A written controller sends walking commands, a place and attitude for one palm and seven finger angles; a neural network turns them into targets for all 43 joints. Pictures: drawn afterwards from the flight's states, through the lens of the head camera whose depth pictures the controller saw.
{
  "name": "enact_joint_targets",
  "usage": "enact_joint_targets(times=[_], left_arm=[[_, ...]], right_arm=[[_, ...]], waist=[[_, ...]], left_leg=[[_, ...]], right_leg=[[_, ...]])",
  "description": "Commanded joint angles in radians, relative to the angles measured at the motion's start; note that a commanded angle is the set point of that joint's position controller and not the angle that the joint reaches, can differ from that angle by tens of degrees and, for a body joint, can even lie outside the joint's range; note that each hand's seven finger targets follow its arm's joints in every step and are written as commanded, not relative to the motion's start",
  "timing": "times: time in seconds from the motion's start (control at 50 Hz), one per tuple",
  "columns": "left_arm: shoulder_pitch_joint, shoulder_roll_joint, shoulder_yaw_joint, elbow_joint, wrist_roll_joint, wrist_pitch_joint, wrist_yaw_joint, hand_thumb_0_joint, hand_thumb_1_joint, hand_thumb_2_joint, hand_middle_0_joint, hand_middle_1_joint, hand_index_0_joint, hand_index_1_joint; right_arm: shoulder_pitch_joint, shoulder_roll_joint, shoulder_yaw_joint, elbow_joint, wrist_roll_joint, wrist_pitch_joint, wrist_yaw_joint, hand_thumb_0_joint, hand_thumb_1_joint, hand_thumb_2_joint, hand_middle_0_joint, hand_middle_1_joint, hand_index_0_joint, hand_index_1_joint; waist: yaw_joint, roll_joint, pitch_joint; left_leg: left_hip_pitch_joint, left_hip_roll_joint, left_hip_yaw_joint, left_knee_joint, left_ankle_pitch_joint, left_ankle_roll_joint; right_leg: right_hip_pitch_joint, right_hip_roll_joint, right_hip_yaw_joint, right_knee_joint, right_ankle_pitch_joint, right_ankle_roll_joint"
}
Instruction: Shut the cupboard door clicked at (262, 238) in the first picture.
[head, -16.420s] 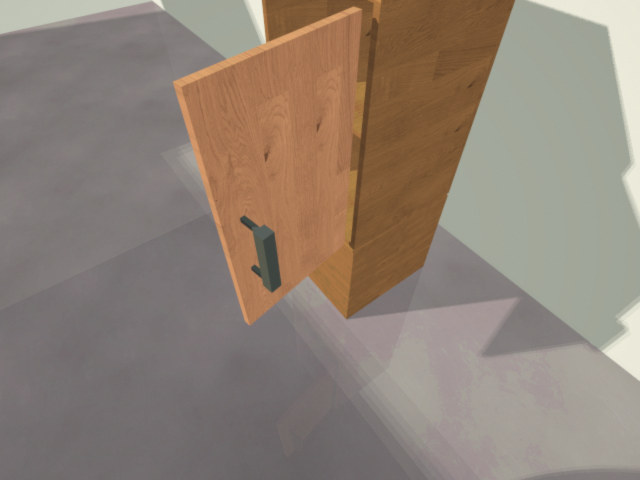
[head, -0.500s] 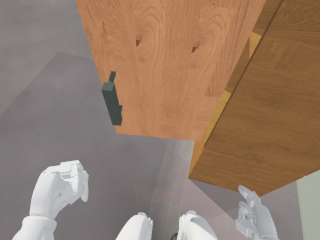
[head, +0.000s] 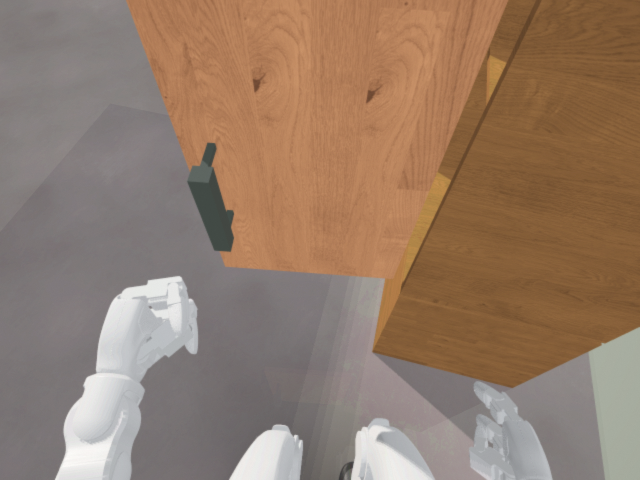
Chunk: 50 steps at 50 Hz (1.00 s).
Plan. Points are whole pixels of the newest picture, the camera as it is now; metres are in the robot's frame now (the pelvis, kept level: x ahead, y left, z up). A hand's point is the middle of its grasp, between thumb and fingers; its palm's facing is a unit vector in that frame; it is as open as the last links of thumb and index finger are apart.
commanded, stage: bring the fist close to the handle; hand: left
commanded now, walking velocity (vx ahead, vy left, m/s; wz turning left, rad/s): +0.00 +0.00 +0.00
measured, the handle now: (217, 200) +0.47 +0.18 +0.03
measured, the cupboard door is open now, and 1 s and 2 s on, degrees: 100 100 84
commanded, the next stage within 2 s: push the door shut along its arc in 0.94 s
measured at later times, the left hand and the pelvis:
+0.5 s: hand (226, 271) +0.36 +0.14 +0.03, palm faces -0.04 -1.00 -0.01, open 3.1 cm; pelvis +0.01 +0.01 +0.00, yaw +0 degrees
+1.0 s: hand (229, 270) +0.36 +0.14 +0.03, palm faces -0.01 -1.00 -0.03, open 3.1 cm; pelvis +0.00 +0.00 +0.01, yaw +0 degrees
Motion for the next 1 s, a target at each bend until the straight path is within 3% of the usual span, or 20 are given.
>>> enact_joint_targets(times=[0.0, 0.06, 0.12, 0.16, 0.32, 0.4, 0.46, 0.48, 0.56, 0.58, 0.62, 0.7, 0.76, 0.78, 0.82, 0.84, 0.98], left_arm=[[-0.208, 0.091, 0.037, -0.168, 0.002, -0.085, 0.016, 0.0, 0.9, 0.9, -1.3, -1.5, -1.3, -1.5], [-0.24, 0.116, 0.067, -0.13, 0.003, -0.09, 0.024, 0.0, 0.9, 0.9, -1.3, -1.5, -1.3, -1.5], [-0.261, 0.094, 0.045, -0.111, 0.012, -0.092, 0.029, 0.0, 0.9, 0.9, -1.3, -1.5, -1.3, -1.5], [-0.287, 0.104, 0.057, -0.06, 0.014, -0.083, 0.036, 0.0, 0.9, 0.9, -1.3, -1.5, -1.3, -1.5], [-0.437, 0.045, -0.004, -0.008, 0.048, -0.105, 0.08, 0.0, 0.9, 0.9, -1.3, -1.5, -1.3, -1.5], [-0.527, 0.064, 0.019, 0.082, 0.066, -0.103, 0.105, 0.0, 0.9, 0.9, -1.3, -1.5, -1.3, -1.5], [-0.564, 0.088, 0.048, 0.109, 0.073, -0.114, 0.121, 0.0, 0.9, 0.9, -1.3, -1.5, -1.3, -1.5], [-0.605, 0.061, 0.019, 0.1, 0.078, -0.121, 0.121, 0.0, 0.9, 0.9, -1.3, -1.5, -1.3, -1.5], [-0.56, 0.041, 0.01, 0.114, 0.076, -0.137, 0.124, 0.0, 0.9, 0.9, -1.3, -1.5, -1.3, -1.5], [-0.528, 0.054, 0.029, 0.122, 0.074, -0.137, 0.125, 0.0, 0.9, 0.9, -1.3, -1.5, -1.3, -1.5], [-0.494, 0.026, 0.005, 0.137, 0.074, -0.132, 0.122, 0.0, 0.9, 0.9, -1.3, -1.5, -1.3, -1.5], [-0.55, 0.029, -0.001, 0.145, 0.087, -0.143, 0.133, 0.0, 0.9, 0.9, -1.3, -1.5, -1.3, -1.5], [-0.598, 0.067, 0.031, 0.123, 0.083, -0.171, 0.145, 0.0, 0.9, 0.9, -1.3, -1.5, -1.3, -1.5], [-0.592, 0.081, 0.048, 0.127, 0.085, -0.182, 0.146, 0.0, 0.9, 0.9, -1.3, -1.5, -1.3, -1.5], [-0.602, 0.06, 0.029, 0.135, 0.085, -0.197, 0.143, 0.0, 0.9, 0.9, -1.3, -1.5, -1.3, -1.5], [-0.604, 0.05, 0.017, 0.133, 0.084, -0.201, 0.139, 0.0, 0.9, 0.9, -1.3, -1.5, -1.3, -1.5], [-0.624, 0.069, 0.024, 0.184, 0.072, -0.172, 0.105, 0.0, 0.9, 0.9, -1.3, -1.5, -1.3, -1.5]], right_arm=[[-0.029, -0.131, -0.065, -0.126, -0.003, -0.038, -0.007, 0.0, -0.9, -0.9, 0.2, 0.3, 0.2, 0.3], [-0.014, -0.137, -0.069, -0.112, -0.006, -0.032, -0.007, 0.0, -0.9, -0.9, 0.2, 0.3, 0.2, 0.3], [-0.015, -0.134, -0.071, -0.107, -0.005, -0.022, 0.0, 0.0, -0.9, -0.9, 0.2, 0.3, 0.2, 0.3], [-0.006, -0.137, -0.07, -0.1, -0.007, -0.012, 0.0, 0.0, -0.9, -0.9, 0.2, 0.3, 0.2, 0.3], [0.011, -0.137, -0.078, -0.075, -0.011, 0.009, 0.01, 0.0, -0.9, -0.9, 0.2, 0.3, 0.2, 0.3], [0.021, -0.14, -0.076, -0.058, -0.014, 0.029, 0.013, 0.0, -0.9, -0.9, 0.2, 0.3, 0.2, 0.3], [0.026, -0.141, -0.076, -0.059, -0.016, 0.041, 0.014, 0.0, -0.9, -0.9, 0.2, 0.3, 0.2, 0.3], [0.025, -0.134, -0.075, -0.054, -0.017, 0.042, 0.017, 0.0, -0.9, -0.9, 0.2, 0.3, 0.2, 0.3], [0.041, -0.138, -0.084, -0.054, -0.018, 0.053, 0.029, 0.0, -0.9, -0.9, 0.2, 0.3, 0.2, 0.3], [0.043, -0.136, -0.085, -0.052, -0.016, 0.059, 0.031, 0.0, -0.9, -0.9, 0.2, 0.3, 0.2, 0.3], [0.039, -0.13, -0.084, -0.058, -0.013, 0.071, 0.037, 0.0, -0.9, -0.9, 0.2, 0.3, 0.2, 0.3], [0.03, -0.129, -0.081, -0.06, -0.014, 0.081, 0.033, 0.0, -0.9, -0.9, 0.2, 0.3, 0.2, 0.3], [0.024, -0.131, -0.08, -0.057, -0.019, 0.076, 0.025, 0.0, -0.9, -0.9, 0.2, 0.3, 0.2, 0.3], [0.02, -0.13, -0.079, -0.053, -0.019, 0.076, 0.025, 0.0, -0.9, -0.9, 0.2, 0.3, 0.2, 0.3], [0.013, -0.127, -0.079, -0.048, -0.02, 0.073, 0.024, 0.0, -0.9, -0.9, 0.2, 0.3, 0.2, 0.3], [0.011, -0.125, -0.079, -0.046, -0.021, 0.07, 0.024, 0.0, -0.9, -0.9, 0.2, 0.3, 0.2, 0.3], [0.015, -0.131, -0.075, -0.041, -0.013, 0.075, 0.017, 0.0, -0.9, -0.9, 0.2, 0.3, 0.2, 0.3]], waist=[[-0.019, 0.009, -0.283], [-0.014, -0.008, -0.312], [-0.011, 0.016, -0.334], [-0.019, -0.018, -0.31], [-0.035, 0.01, -0.352], [-0.043, -0.025, -0.338], [-0.03, -0.006, -0.361], [-0.038, 0.017, -0.383], [-0.026, 0.033, -0.429], [-0.018, -0.005, -0.43], [-0.024, -0.011, -0.389], [-0.038, -0.042, -0.319], [-0.039, -0.038, -0.338], [-0.027, -0.025, -0.348], [-0.038, -0.037, -0.355], [-0.037, -0.013, -0.36], [-0.042, -0.019, -0.343]], left_leg=[[0.066, 0.032, -0.074, -0.212, 0.247, -0.049], [0.071, 0.034, -0.074, -0.208, 0.283, -0.049], [0.096, 0.033, -0.068, -0.215, 0.318, -0.054], [0.069, 0.033, -0.066, -0.211, 0.303, -0.049], [0.166, 0.044, -0.085, -0.223, 0.378, -0.071], [0.131, 0.042, -0.082, -0.221, 0.342, -0.067], [0.136, 0.038, -0.076, -0.222, 0.353, -0.068], [0.156, 0.038, -0.075, -0.22, 0.375, -0.07], [0.222, 0.045, -0.083, -0.222, 0.474, -0.086], [0.217, 0.049, -0.083, -0.228, 0.494, -0.089], [0.189, 0.048, -0.072, -0.238, 0.461, -0.084], [0.134, 0.042, -0.064, -0.248, 0.347, -0.065], [0.113, 0.035, -0.057, -0.234, 0.296, -0.053], [0.116, 0.034, -0.058, -0.239, 0.296, -0.057], [0.116, 0.034, -0.057, -0.233, 0.287, -0.054], [0.121, 0.032, -0.052, -0.23, 0.292, -0.053], [0.105, 0.03, -0.054, -0.233, 0.279, -0.049]], right_leg=[[0.313, -0.025, 0.128, -0.163, 0.119, 0.033], [0.335, -0.022, 0.128, -0.153, 0.166, 0.031], [0.337, -0.025, 0.126, -0.148, 0.207, 0.033], [0.346, -0.023, 0.13, -0.154, 0.201, 0.034], [0.288, -0.022, 0.104, -0.136, 0.246, 0.034], [0.29, -0.023, 0.11, -0.139, 0.23, 0.036], [0.311, -0.021, 0.115, -0.136, 0.246, 0.032], [0.308, -0.024, 0.115, -0.132, 0.267, 0.033], [0.31, -0.019, 0.104, -0.125, 0.318, 0.03], [0.331, -0.019, 0.104, -0.127, 0.335, 0.032], [0.337, -0.02, 0.106, -0.142, 0.324, 0.035], [0.33, -0.023, 0.117, -0.162, 0.26, 0.035], [0.34, -0.025, 0.134, -0.169, 0.222, 0.036], [0.348, -0.025, 0.137, -0.168, 0.219, 0.034], [0.341, -0.027, 0.138, -0.168, 0.212, 0.038], [0.344, -0.027, 0.143, -0.17, 0.221, 0.037], [0.348, -0.029, 0.146, -0.178, 0.212, 0.037]])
